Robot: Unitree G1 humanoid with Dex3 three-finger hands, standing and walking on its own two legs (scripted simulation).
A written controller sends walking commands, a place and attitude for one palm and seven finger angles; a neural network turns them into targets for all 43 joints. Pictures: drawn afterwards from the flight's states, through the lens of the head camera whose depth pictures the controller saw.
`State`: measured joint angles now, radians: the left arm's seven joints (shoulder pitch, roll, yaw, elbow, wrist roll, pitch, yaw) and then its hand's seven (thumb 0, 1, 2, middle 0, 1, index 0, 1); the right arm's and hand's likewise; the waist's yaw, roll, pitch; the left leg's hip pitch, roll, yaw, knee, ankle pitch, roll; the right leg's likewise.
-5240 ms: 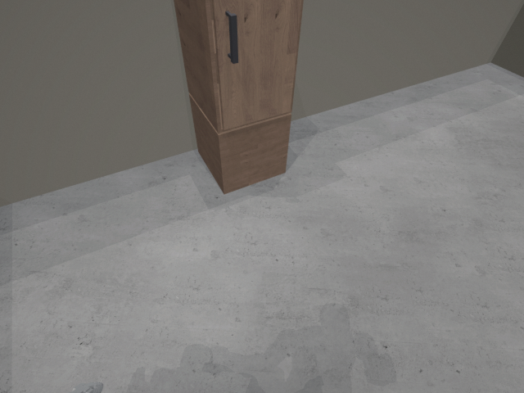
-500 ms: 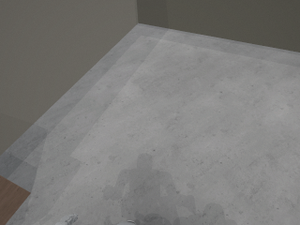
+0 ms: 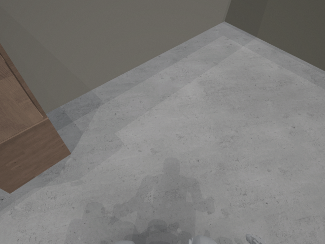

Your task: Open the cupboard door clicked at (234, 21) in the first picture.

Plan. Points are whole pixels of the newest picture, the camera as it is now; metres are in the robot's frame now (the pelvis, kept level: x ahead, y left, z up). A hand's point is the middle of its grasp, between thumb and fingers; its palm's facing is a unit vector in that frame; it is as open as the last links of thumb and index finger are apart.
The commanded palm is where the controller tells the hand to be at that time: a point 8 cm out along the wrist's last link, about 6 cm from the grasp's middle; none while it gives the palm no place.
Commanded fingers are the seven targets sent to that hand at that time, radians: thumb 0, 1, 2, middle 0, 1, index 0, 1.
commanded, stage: turn to face it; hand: left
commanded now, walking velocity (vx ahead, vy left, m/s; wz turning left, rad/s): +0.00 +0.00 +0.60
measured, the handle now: out of the picture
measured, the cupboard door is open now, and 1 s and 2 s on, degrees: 0 0 0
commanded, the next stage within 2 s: take the last steps up to it in 1.32 s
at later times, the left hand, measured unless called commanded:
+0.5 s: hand out of the picture +0.03 +0.17 -0.13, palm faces +0.30 -0.91 -0.28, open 7.4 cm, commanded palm none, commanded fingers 0.00 0.90 0.90 -0.20 -0.30 -0.20 -0.30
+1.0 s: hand out of the picture -0.12 +0.23 -0.16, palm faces +0.59 -0.77 -0.26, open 7.4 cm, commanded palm none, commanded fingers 0.00 0.90 0.90 -0.20 -0.30 -0.20 -0.30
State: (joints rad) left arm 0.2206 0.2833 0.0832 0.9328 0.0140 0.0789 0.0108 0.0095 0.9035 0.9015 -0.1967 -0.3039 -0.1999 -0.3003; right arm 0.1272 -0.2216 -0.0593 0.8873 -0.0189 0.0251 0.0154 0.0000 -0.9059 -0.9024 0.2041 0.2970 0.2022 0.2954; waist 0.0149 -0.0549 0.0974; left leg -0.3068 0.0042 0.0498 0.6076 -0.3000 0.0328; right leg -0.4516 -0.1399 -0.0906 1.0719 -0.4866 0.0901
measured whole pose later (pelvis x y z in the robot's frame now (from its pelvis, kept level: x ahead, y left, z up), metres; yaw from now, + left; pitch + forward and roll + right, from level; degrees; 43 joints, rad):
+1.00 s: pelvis -0.05 +0.01 +0.01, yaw +34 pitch +0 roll -1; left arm 0.20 0.29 0.07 0.92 0.01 0.07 0.01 0.01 0.91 0.90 -0.19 -0.30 -0.20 -0.30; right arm 0.15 -0.21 -0.04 0.90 -0.02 0.03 0.00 0.00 -0.90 -0.90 0.21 0.30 0.20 0.30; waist 0.01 -0.04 0.08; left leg -0.25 -0.03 0.00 0.48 -0.22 0.06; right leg -0.47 -0.11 -0.04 1.07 -0.39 0.10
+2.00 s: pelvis -0.04 +0.05 +0.02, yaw +47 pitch -2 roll +0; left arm 0.31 0.20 0.05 1.10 0.02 0.02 -0.02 0.01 0.91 0.90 -0.19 -0.30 -0.20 -0.30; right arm 0.36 -0.14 -0.03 1.09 -0.02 -0.05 -0.03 -0.01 -0.93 -0.90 0.21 0.30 0.20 0.30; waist 0.02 -0.04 0.02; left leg -0.01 0.00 0.12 0.31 -0.27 0.03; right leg -0.54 -0.12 -0.08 1.01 -0.23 0.04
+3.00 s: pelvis +0.20 +0.24 +0.00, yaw +47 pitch -1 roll +2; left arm 0.25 0.17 0.03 1.06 0.02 0.03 0.02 0.01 0.91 0.90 -0.19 -0.30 -0.20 -0.30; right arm 0.16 -0.15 -0.04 1.06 -0.01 0.01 -0.04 -0.01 -0.94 -0.90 0.21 0.30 0.20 0.30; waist 0.02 -0.03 0.08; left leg -0.24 0.03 0.15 0.51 -0.24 0.01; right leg -0.31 -0.08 -0.07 0.63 -0.27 0.02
